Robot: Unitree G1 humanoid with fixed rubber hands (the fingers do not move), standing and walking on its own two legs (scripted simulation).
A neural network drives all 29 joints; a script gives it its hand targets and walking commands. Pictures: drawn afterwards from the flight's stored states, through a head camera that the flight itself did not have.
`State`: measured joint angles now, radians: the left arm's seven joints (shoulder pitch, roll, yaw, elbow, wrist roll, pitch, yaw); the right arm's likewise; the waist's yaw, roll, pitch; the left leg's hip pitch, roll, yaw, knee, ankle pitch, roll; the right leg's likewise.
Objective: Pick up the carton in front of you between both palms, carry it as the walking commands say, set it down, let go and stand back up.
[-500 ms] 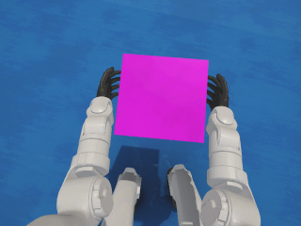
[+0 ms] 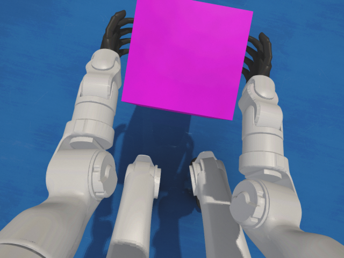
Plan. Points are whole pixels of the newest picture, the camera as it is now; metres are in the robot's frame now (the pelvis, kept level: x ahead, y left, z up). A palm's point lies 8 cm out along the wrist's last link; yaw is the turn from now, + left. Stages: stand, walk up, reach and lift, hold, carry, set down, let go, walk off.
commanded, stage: set down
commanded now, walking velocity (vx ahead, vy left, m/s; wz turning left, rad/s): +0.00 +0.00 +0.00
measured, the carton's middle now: (182, 70) +0.50 -0.03 -0.18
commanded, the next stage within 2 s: none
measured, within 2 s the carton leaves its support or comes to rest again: rests again in 1.10 s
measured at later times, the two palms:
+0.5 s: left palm (129, 57) +0.56 +0.11 -0.26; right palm (234, 81) +0.49 -0.18 -0.25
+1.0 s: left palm (132, 63) +0.56 +0.11 -0.30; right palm (233, 84) +0.49 -0.18 -0.28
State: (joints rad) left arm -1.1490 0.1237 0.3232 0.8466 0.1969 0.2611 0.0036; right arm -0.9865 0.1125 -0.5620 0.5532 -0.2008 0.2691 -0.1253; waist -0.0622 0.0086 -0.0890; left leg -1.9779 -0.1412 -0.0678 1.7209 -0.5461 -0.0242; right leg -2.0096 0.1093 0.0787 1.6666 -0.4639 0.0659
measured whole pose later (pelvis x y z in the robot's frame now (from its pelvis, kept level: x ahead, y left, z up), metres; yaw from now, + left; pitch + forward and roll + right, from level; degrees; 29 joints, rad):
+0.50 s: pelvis -0.01 +0.01 -0.10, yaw -1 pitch +45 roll -4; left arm -1.52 0.29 0.12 1.04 0.09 0.25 0.04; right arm -1.26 0.01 -0.59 0.66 -0.11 0.25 -0.17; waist -0.09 0.00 0.21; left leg -2.24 -0.17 -0.06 2.07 -0.60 -0.02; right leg -2.25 0.12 0.05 1.98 -0.52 0.11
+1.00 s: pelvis -0.01 +0.01 -0.13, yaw -2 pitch +39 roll -4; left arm -1.54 0.33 0.07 1.17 0.05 0.20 0.05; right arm -1.32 -0.04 -0.55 0.84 -0.07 0.20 -0.14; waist -0.11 -0.02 0.30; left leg -2.22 -0.14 -0.03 2.20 -0.65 0.01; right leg -2.23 0.10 0.03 2.11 -0.56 0.10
